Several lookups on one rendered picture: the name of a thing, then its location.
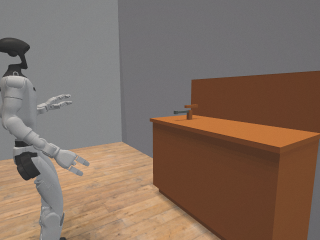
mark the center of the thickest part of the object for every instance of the counter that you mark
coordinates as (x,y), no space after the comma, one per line
(242,161)

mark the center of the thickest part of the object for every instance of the right robot upper arm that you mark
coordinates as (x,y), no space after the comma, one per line
(15,87)

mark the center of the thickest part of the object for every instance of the tap lever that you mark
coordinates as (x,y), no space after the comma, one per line
(178,112)

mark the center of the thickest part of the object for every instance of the right robot hand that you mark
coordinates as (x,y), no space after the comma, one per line
(65,159)

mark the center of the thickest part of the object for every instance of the robot right thigh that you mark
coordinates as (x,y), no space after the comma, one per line
(47,183)

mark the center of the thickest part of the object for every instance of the robot left forearm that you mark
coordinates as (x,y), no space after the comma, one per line
(42,108)

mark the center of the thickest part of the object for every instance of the left robot shin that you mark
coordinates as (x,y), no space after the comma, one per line
(43,208)

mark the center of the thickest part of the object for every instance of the robot right forearm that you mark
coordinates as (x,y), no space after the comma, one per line
(25,134)

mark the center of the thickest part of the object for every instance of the left robot hand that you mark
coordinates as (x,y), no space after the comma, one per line
(53,104)

